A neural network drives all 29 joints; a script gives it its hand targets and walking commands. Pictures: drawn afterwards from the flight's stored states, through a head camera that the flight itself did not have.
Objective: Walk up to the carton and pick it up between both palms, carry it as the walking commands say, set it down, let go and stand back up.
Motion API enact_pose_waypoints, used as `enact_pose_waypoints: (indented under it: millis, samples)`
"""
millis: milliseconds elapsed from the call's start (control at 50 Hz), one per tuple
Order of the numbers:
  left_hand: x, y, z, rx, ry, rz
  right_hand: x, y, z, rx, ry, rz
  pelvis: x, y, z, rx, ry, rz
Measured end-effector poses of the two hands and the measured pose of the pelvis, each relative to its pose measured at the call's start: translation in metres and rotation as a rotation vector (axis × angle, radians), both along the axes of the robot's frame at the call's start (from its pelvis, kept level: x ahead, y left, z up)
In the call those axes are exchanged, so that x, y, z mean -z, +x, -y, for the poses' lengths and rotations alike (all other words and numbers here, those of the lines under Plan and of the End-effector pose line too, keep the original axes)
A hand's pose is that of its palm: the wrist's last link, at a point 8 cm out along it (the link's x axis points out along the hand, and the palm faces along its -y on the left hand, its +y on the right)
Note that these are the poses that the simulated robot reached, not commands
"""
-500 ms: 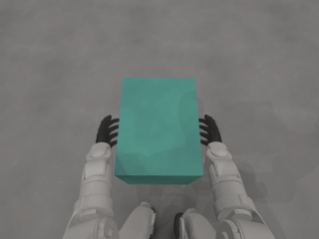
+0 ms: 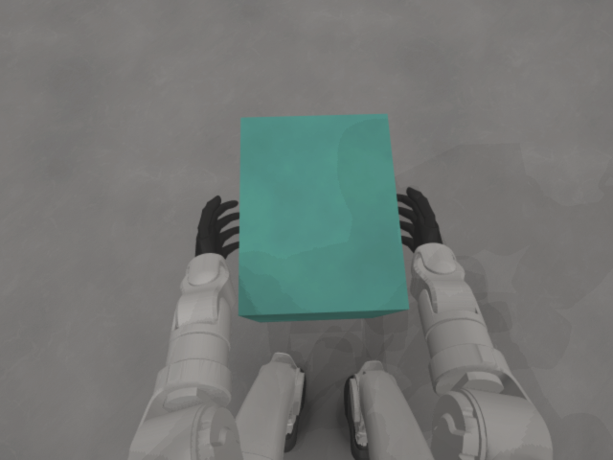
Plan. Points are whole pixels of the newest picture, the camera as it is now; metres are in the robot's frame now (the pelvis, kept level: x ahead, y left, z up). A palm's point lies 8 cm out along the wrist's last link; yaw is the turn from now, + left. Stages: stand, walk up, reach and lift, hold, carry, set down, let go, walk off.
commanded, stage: set down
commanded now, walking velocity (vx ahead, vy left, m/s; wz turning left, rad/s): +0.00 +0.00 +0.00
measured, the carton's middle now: (315, 231) +0.42 +0.03 -0.15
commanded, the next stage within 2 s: none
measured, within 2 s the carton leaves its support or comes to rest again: neither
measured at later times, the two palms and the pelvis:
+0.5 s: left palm (225, 252) +0.38 +0.18 -0.17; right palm (404, 240) +0.42 -0.11 -0.17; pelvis -0.02 -0.02 -0.08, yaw +0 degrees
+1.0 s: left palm (237, 249) +0.41 +0.18 -0.26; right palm (393, 243) +0.44 -0.11 -0.26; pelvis -0.04 +0.00 -0.15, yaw -1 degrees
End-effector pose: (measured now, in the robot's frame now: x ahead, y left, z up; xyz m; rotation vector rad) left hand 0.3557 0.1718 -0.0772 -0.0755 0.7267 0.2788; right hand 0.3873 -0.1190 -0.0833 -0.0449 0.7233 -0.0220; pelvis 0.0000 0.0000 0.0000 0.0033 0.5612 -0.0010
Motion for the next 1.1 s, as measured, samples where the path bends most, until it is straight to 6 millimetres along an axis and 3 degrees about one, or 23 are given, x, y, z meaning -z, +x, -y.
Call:
enact_pose_waypoints:
  millis: [180,480,640,880,1100]
  samples:
    - [0.034,0.007,0.005,0.002,0.007,0.007,0.035,0.008,0.005,0.008,0.019,0.005,0.03,-0.009,0.009,0.009,0.01,-0.055]
    - [0.086,0.025,-0.006,-0.008,0.008,-0.004,0.084,0.031,-0.007,-0.009,0.009,-0.005,0.077,-0.018,0.024,0.003,0.011,-0.12]
    - [0.109,0.035,-0.012,-0.004,0.01,-0.002,0.11,0.038,-0.012,0.001,0.018,-0.004,0.097,-0.021,0.019,0.003,0.004,-0.148]
    - [0.159,0.049,-0.011,0.026,0.002,-0.003,0.157,0.045,-0.01,0.019,-0.003,-0.002,0.134,-0.033,0.007,0.003,-0.008,-0.178]
    - [0.197,0.058,-0.009,0.027,-0.008,-0.007,0.187,0.057,-0.008,0.007,-0.024,-0.004,0.166,-0.043,0.004,0.004,-0.016,-0.18]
